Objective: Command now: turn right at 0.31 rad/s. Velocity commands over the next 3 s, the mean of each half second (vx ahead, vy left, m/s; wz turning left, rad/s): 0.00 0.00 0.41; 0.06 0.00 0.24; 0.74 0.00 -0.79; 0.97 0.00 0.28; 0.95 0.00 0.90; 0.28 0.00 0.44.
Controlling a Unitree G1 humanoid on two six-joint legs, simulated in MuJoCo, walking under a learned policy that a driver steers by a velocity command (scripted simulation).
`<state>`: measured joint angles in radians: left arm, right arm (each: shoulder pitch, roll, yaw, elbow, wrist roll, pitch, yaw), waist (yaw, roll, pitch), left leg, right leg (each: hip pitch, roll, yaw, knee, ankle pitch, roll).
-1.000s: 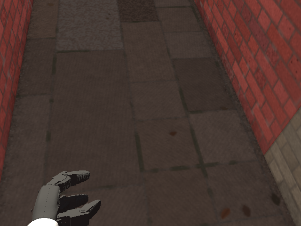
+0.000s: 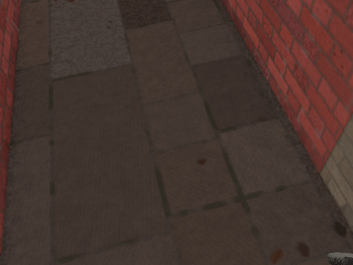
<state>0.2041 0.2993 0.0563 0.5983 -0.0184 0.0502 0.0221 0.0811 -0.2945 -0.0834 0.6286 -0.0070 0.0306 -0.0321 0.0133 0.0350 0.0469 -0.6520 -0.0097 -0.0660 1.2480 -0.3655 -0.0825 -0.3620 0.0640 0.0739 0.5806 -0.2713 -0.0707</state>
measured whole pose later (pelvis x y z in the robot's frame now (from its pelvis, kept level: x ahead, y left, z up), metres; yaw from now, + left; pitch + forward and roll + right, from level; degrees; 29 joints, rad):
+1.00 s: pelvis +0.16 +0.08 -0.01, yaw +22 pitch +3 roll -1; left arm 0.24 0.28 0.07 0.69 -0.03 -0.04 -0.03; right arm 0.21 -0.27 -0.03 0.66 0.00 -0.03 -0.03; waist 0.02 0.03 0.00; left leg -0.28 -0.09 -0.12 0.89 -0.56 0.02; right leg -0.38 0.08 0.09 0.65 -0.33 -0.06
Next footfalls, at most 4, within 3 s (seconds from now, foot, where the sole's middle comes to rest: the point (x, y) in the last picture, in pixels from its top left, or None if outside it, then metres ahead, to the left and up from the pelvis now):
0.42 left None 0.05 0.15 -0.77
0.88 right None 0.25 -0.01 -0.77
1.24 left None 0.28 0.29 -0.77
1.72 right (202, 184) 0.74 -0.01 -0.77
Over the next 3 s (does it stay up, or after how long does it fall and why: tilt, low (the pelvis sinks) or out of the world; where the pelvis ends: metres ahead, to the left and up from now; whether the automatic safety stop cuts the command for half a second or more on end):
stays up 1.44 0.29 0.00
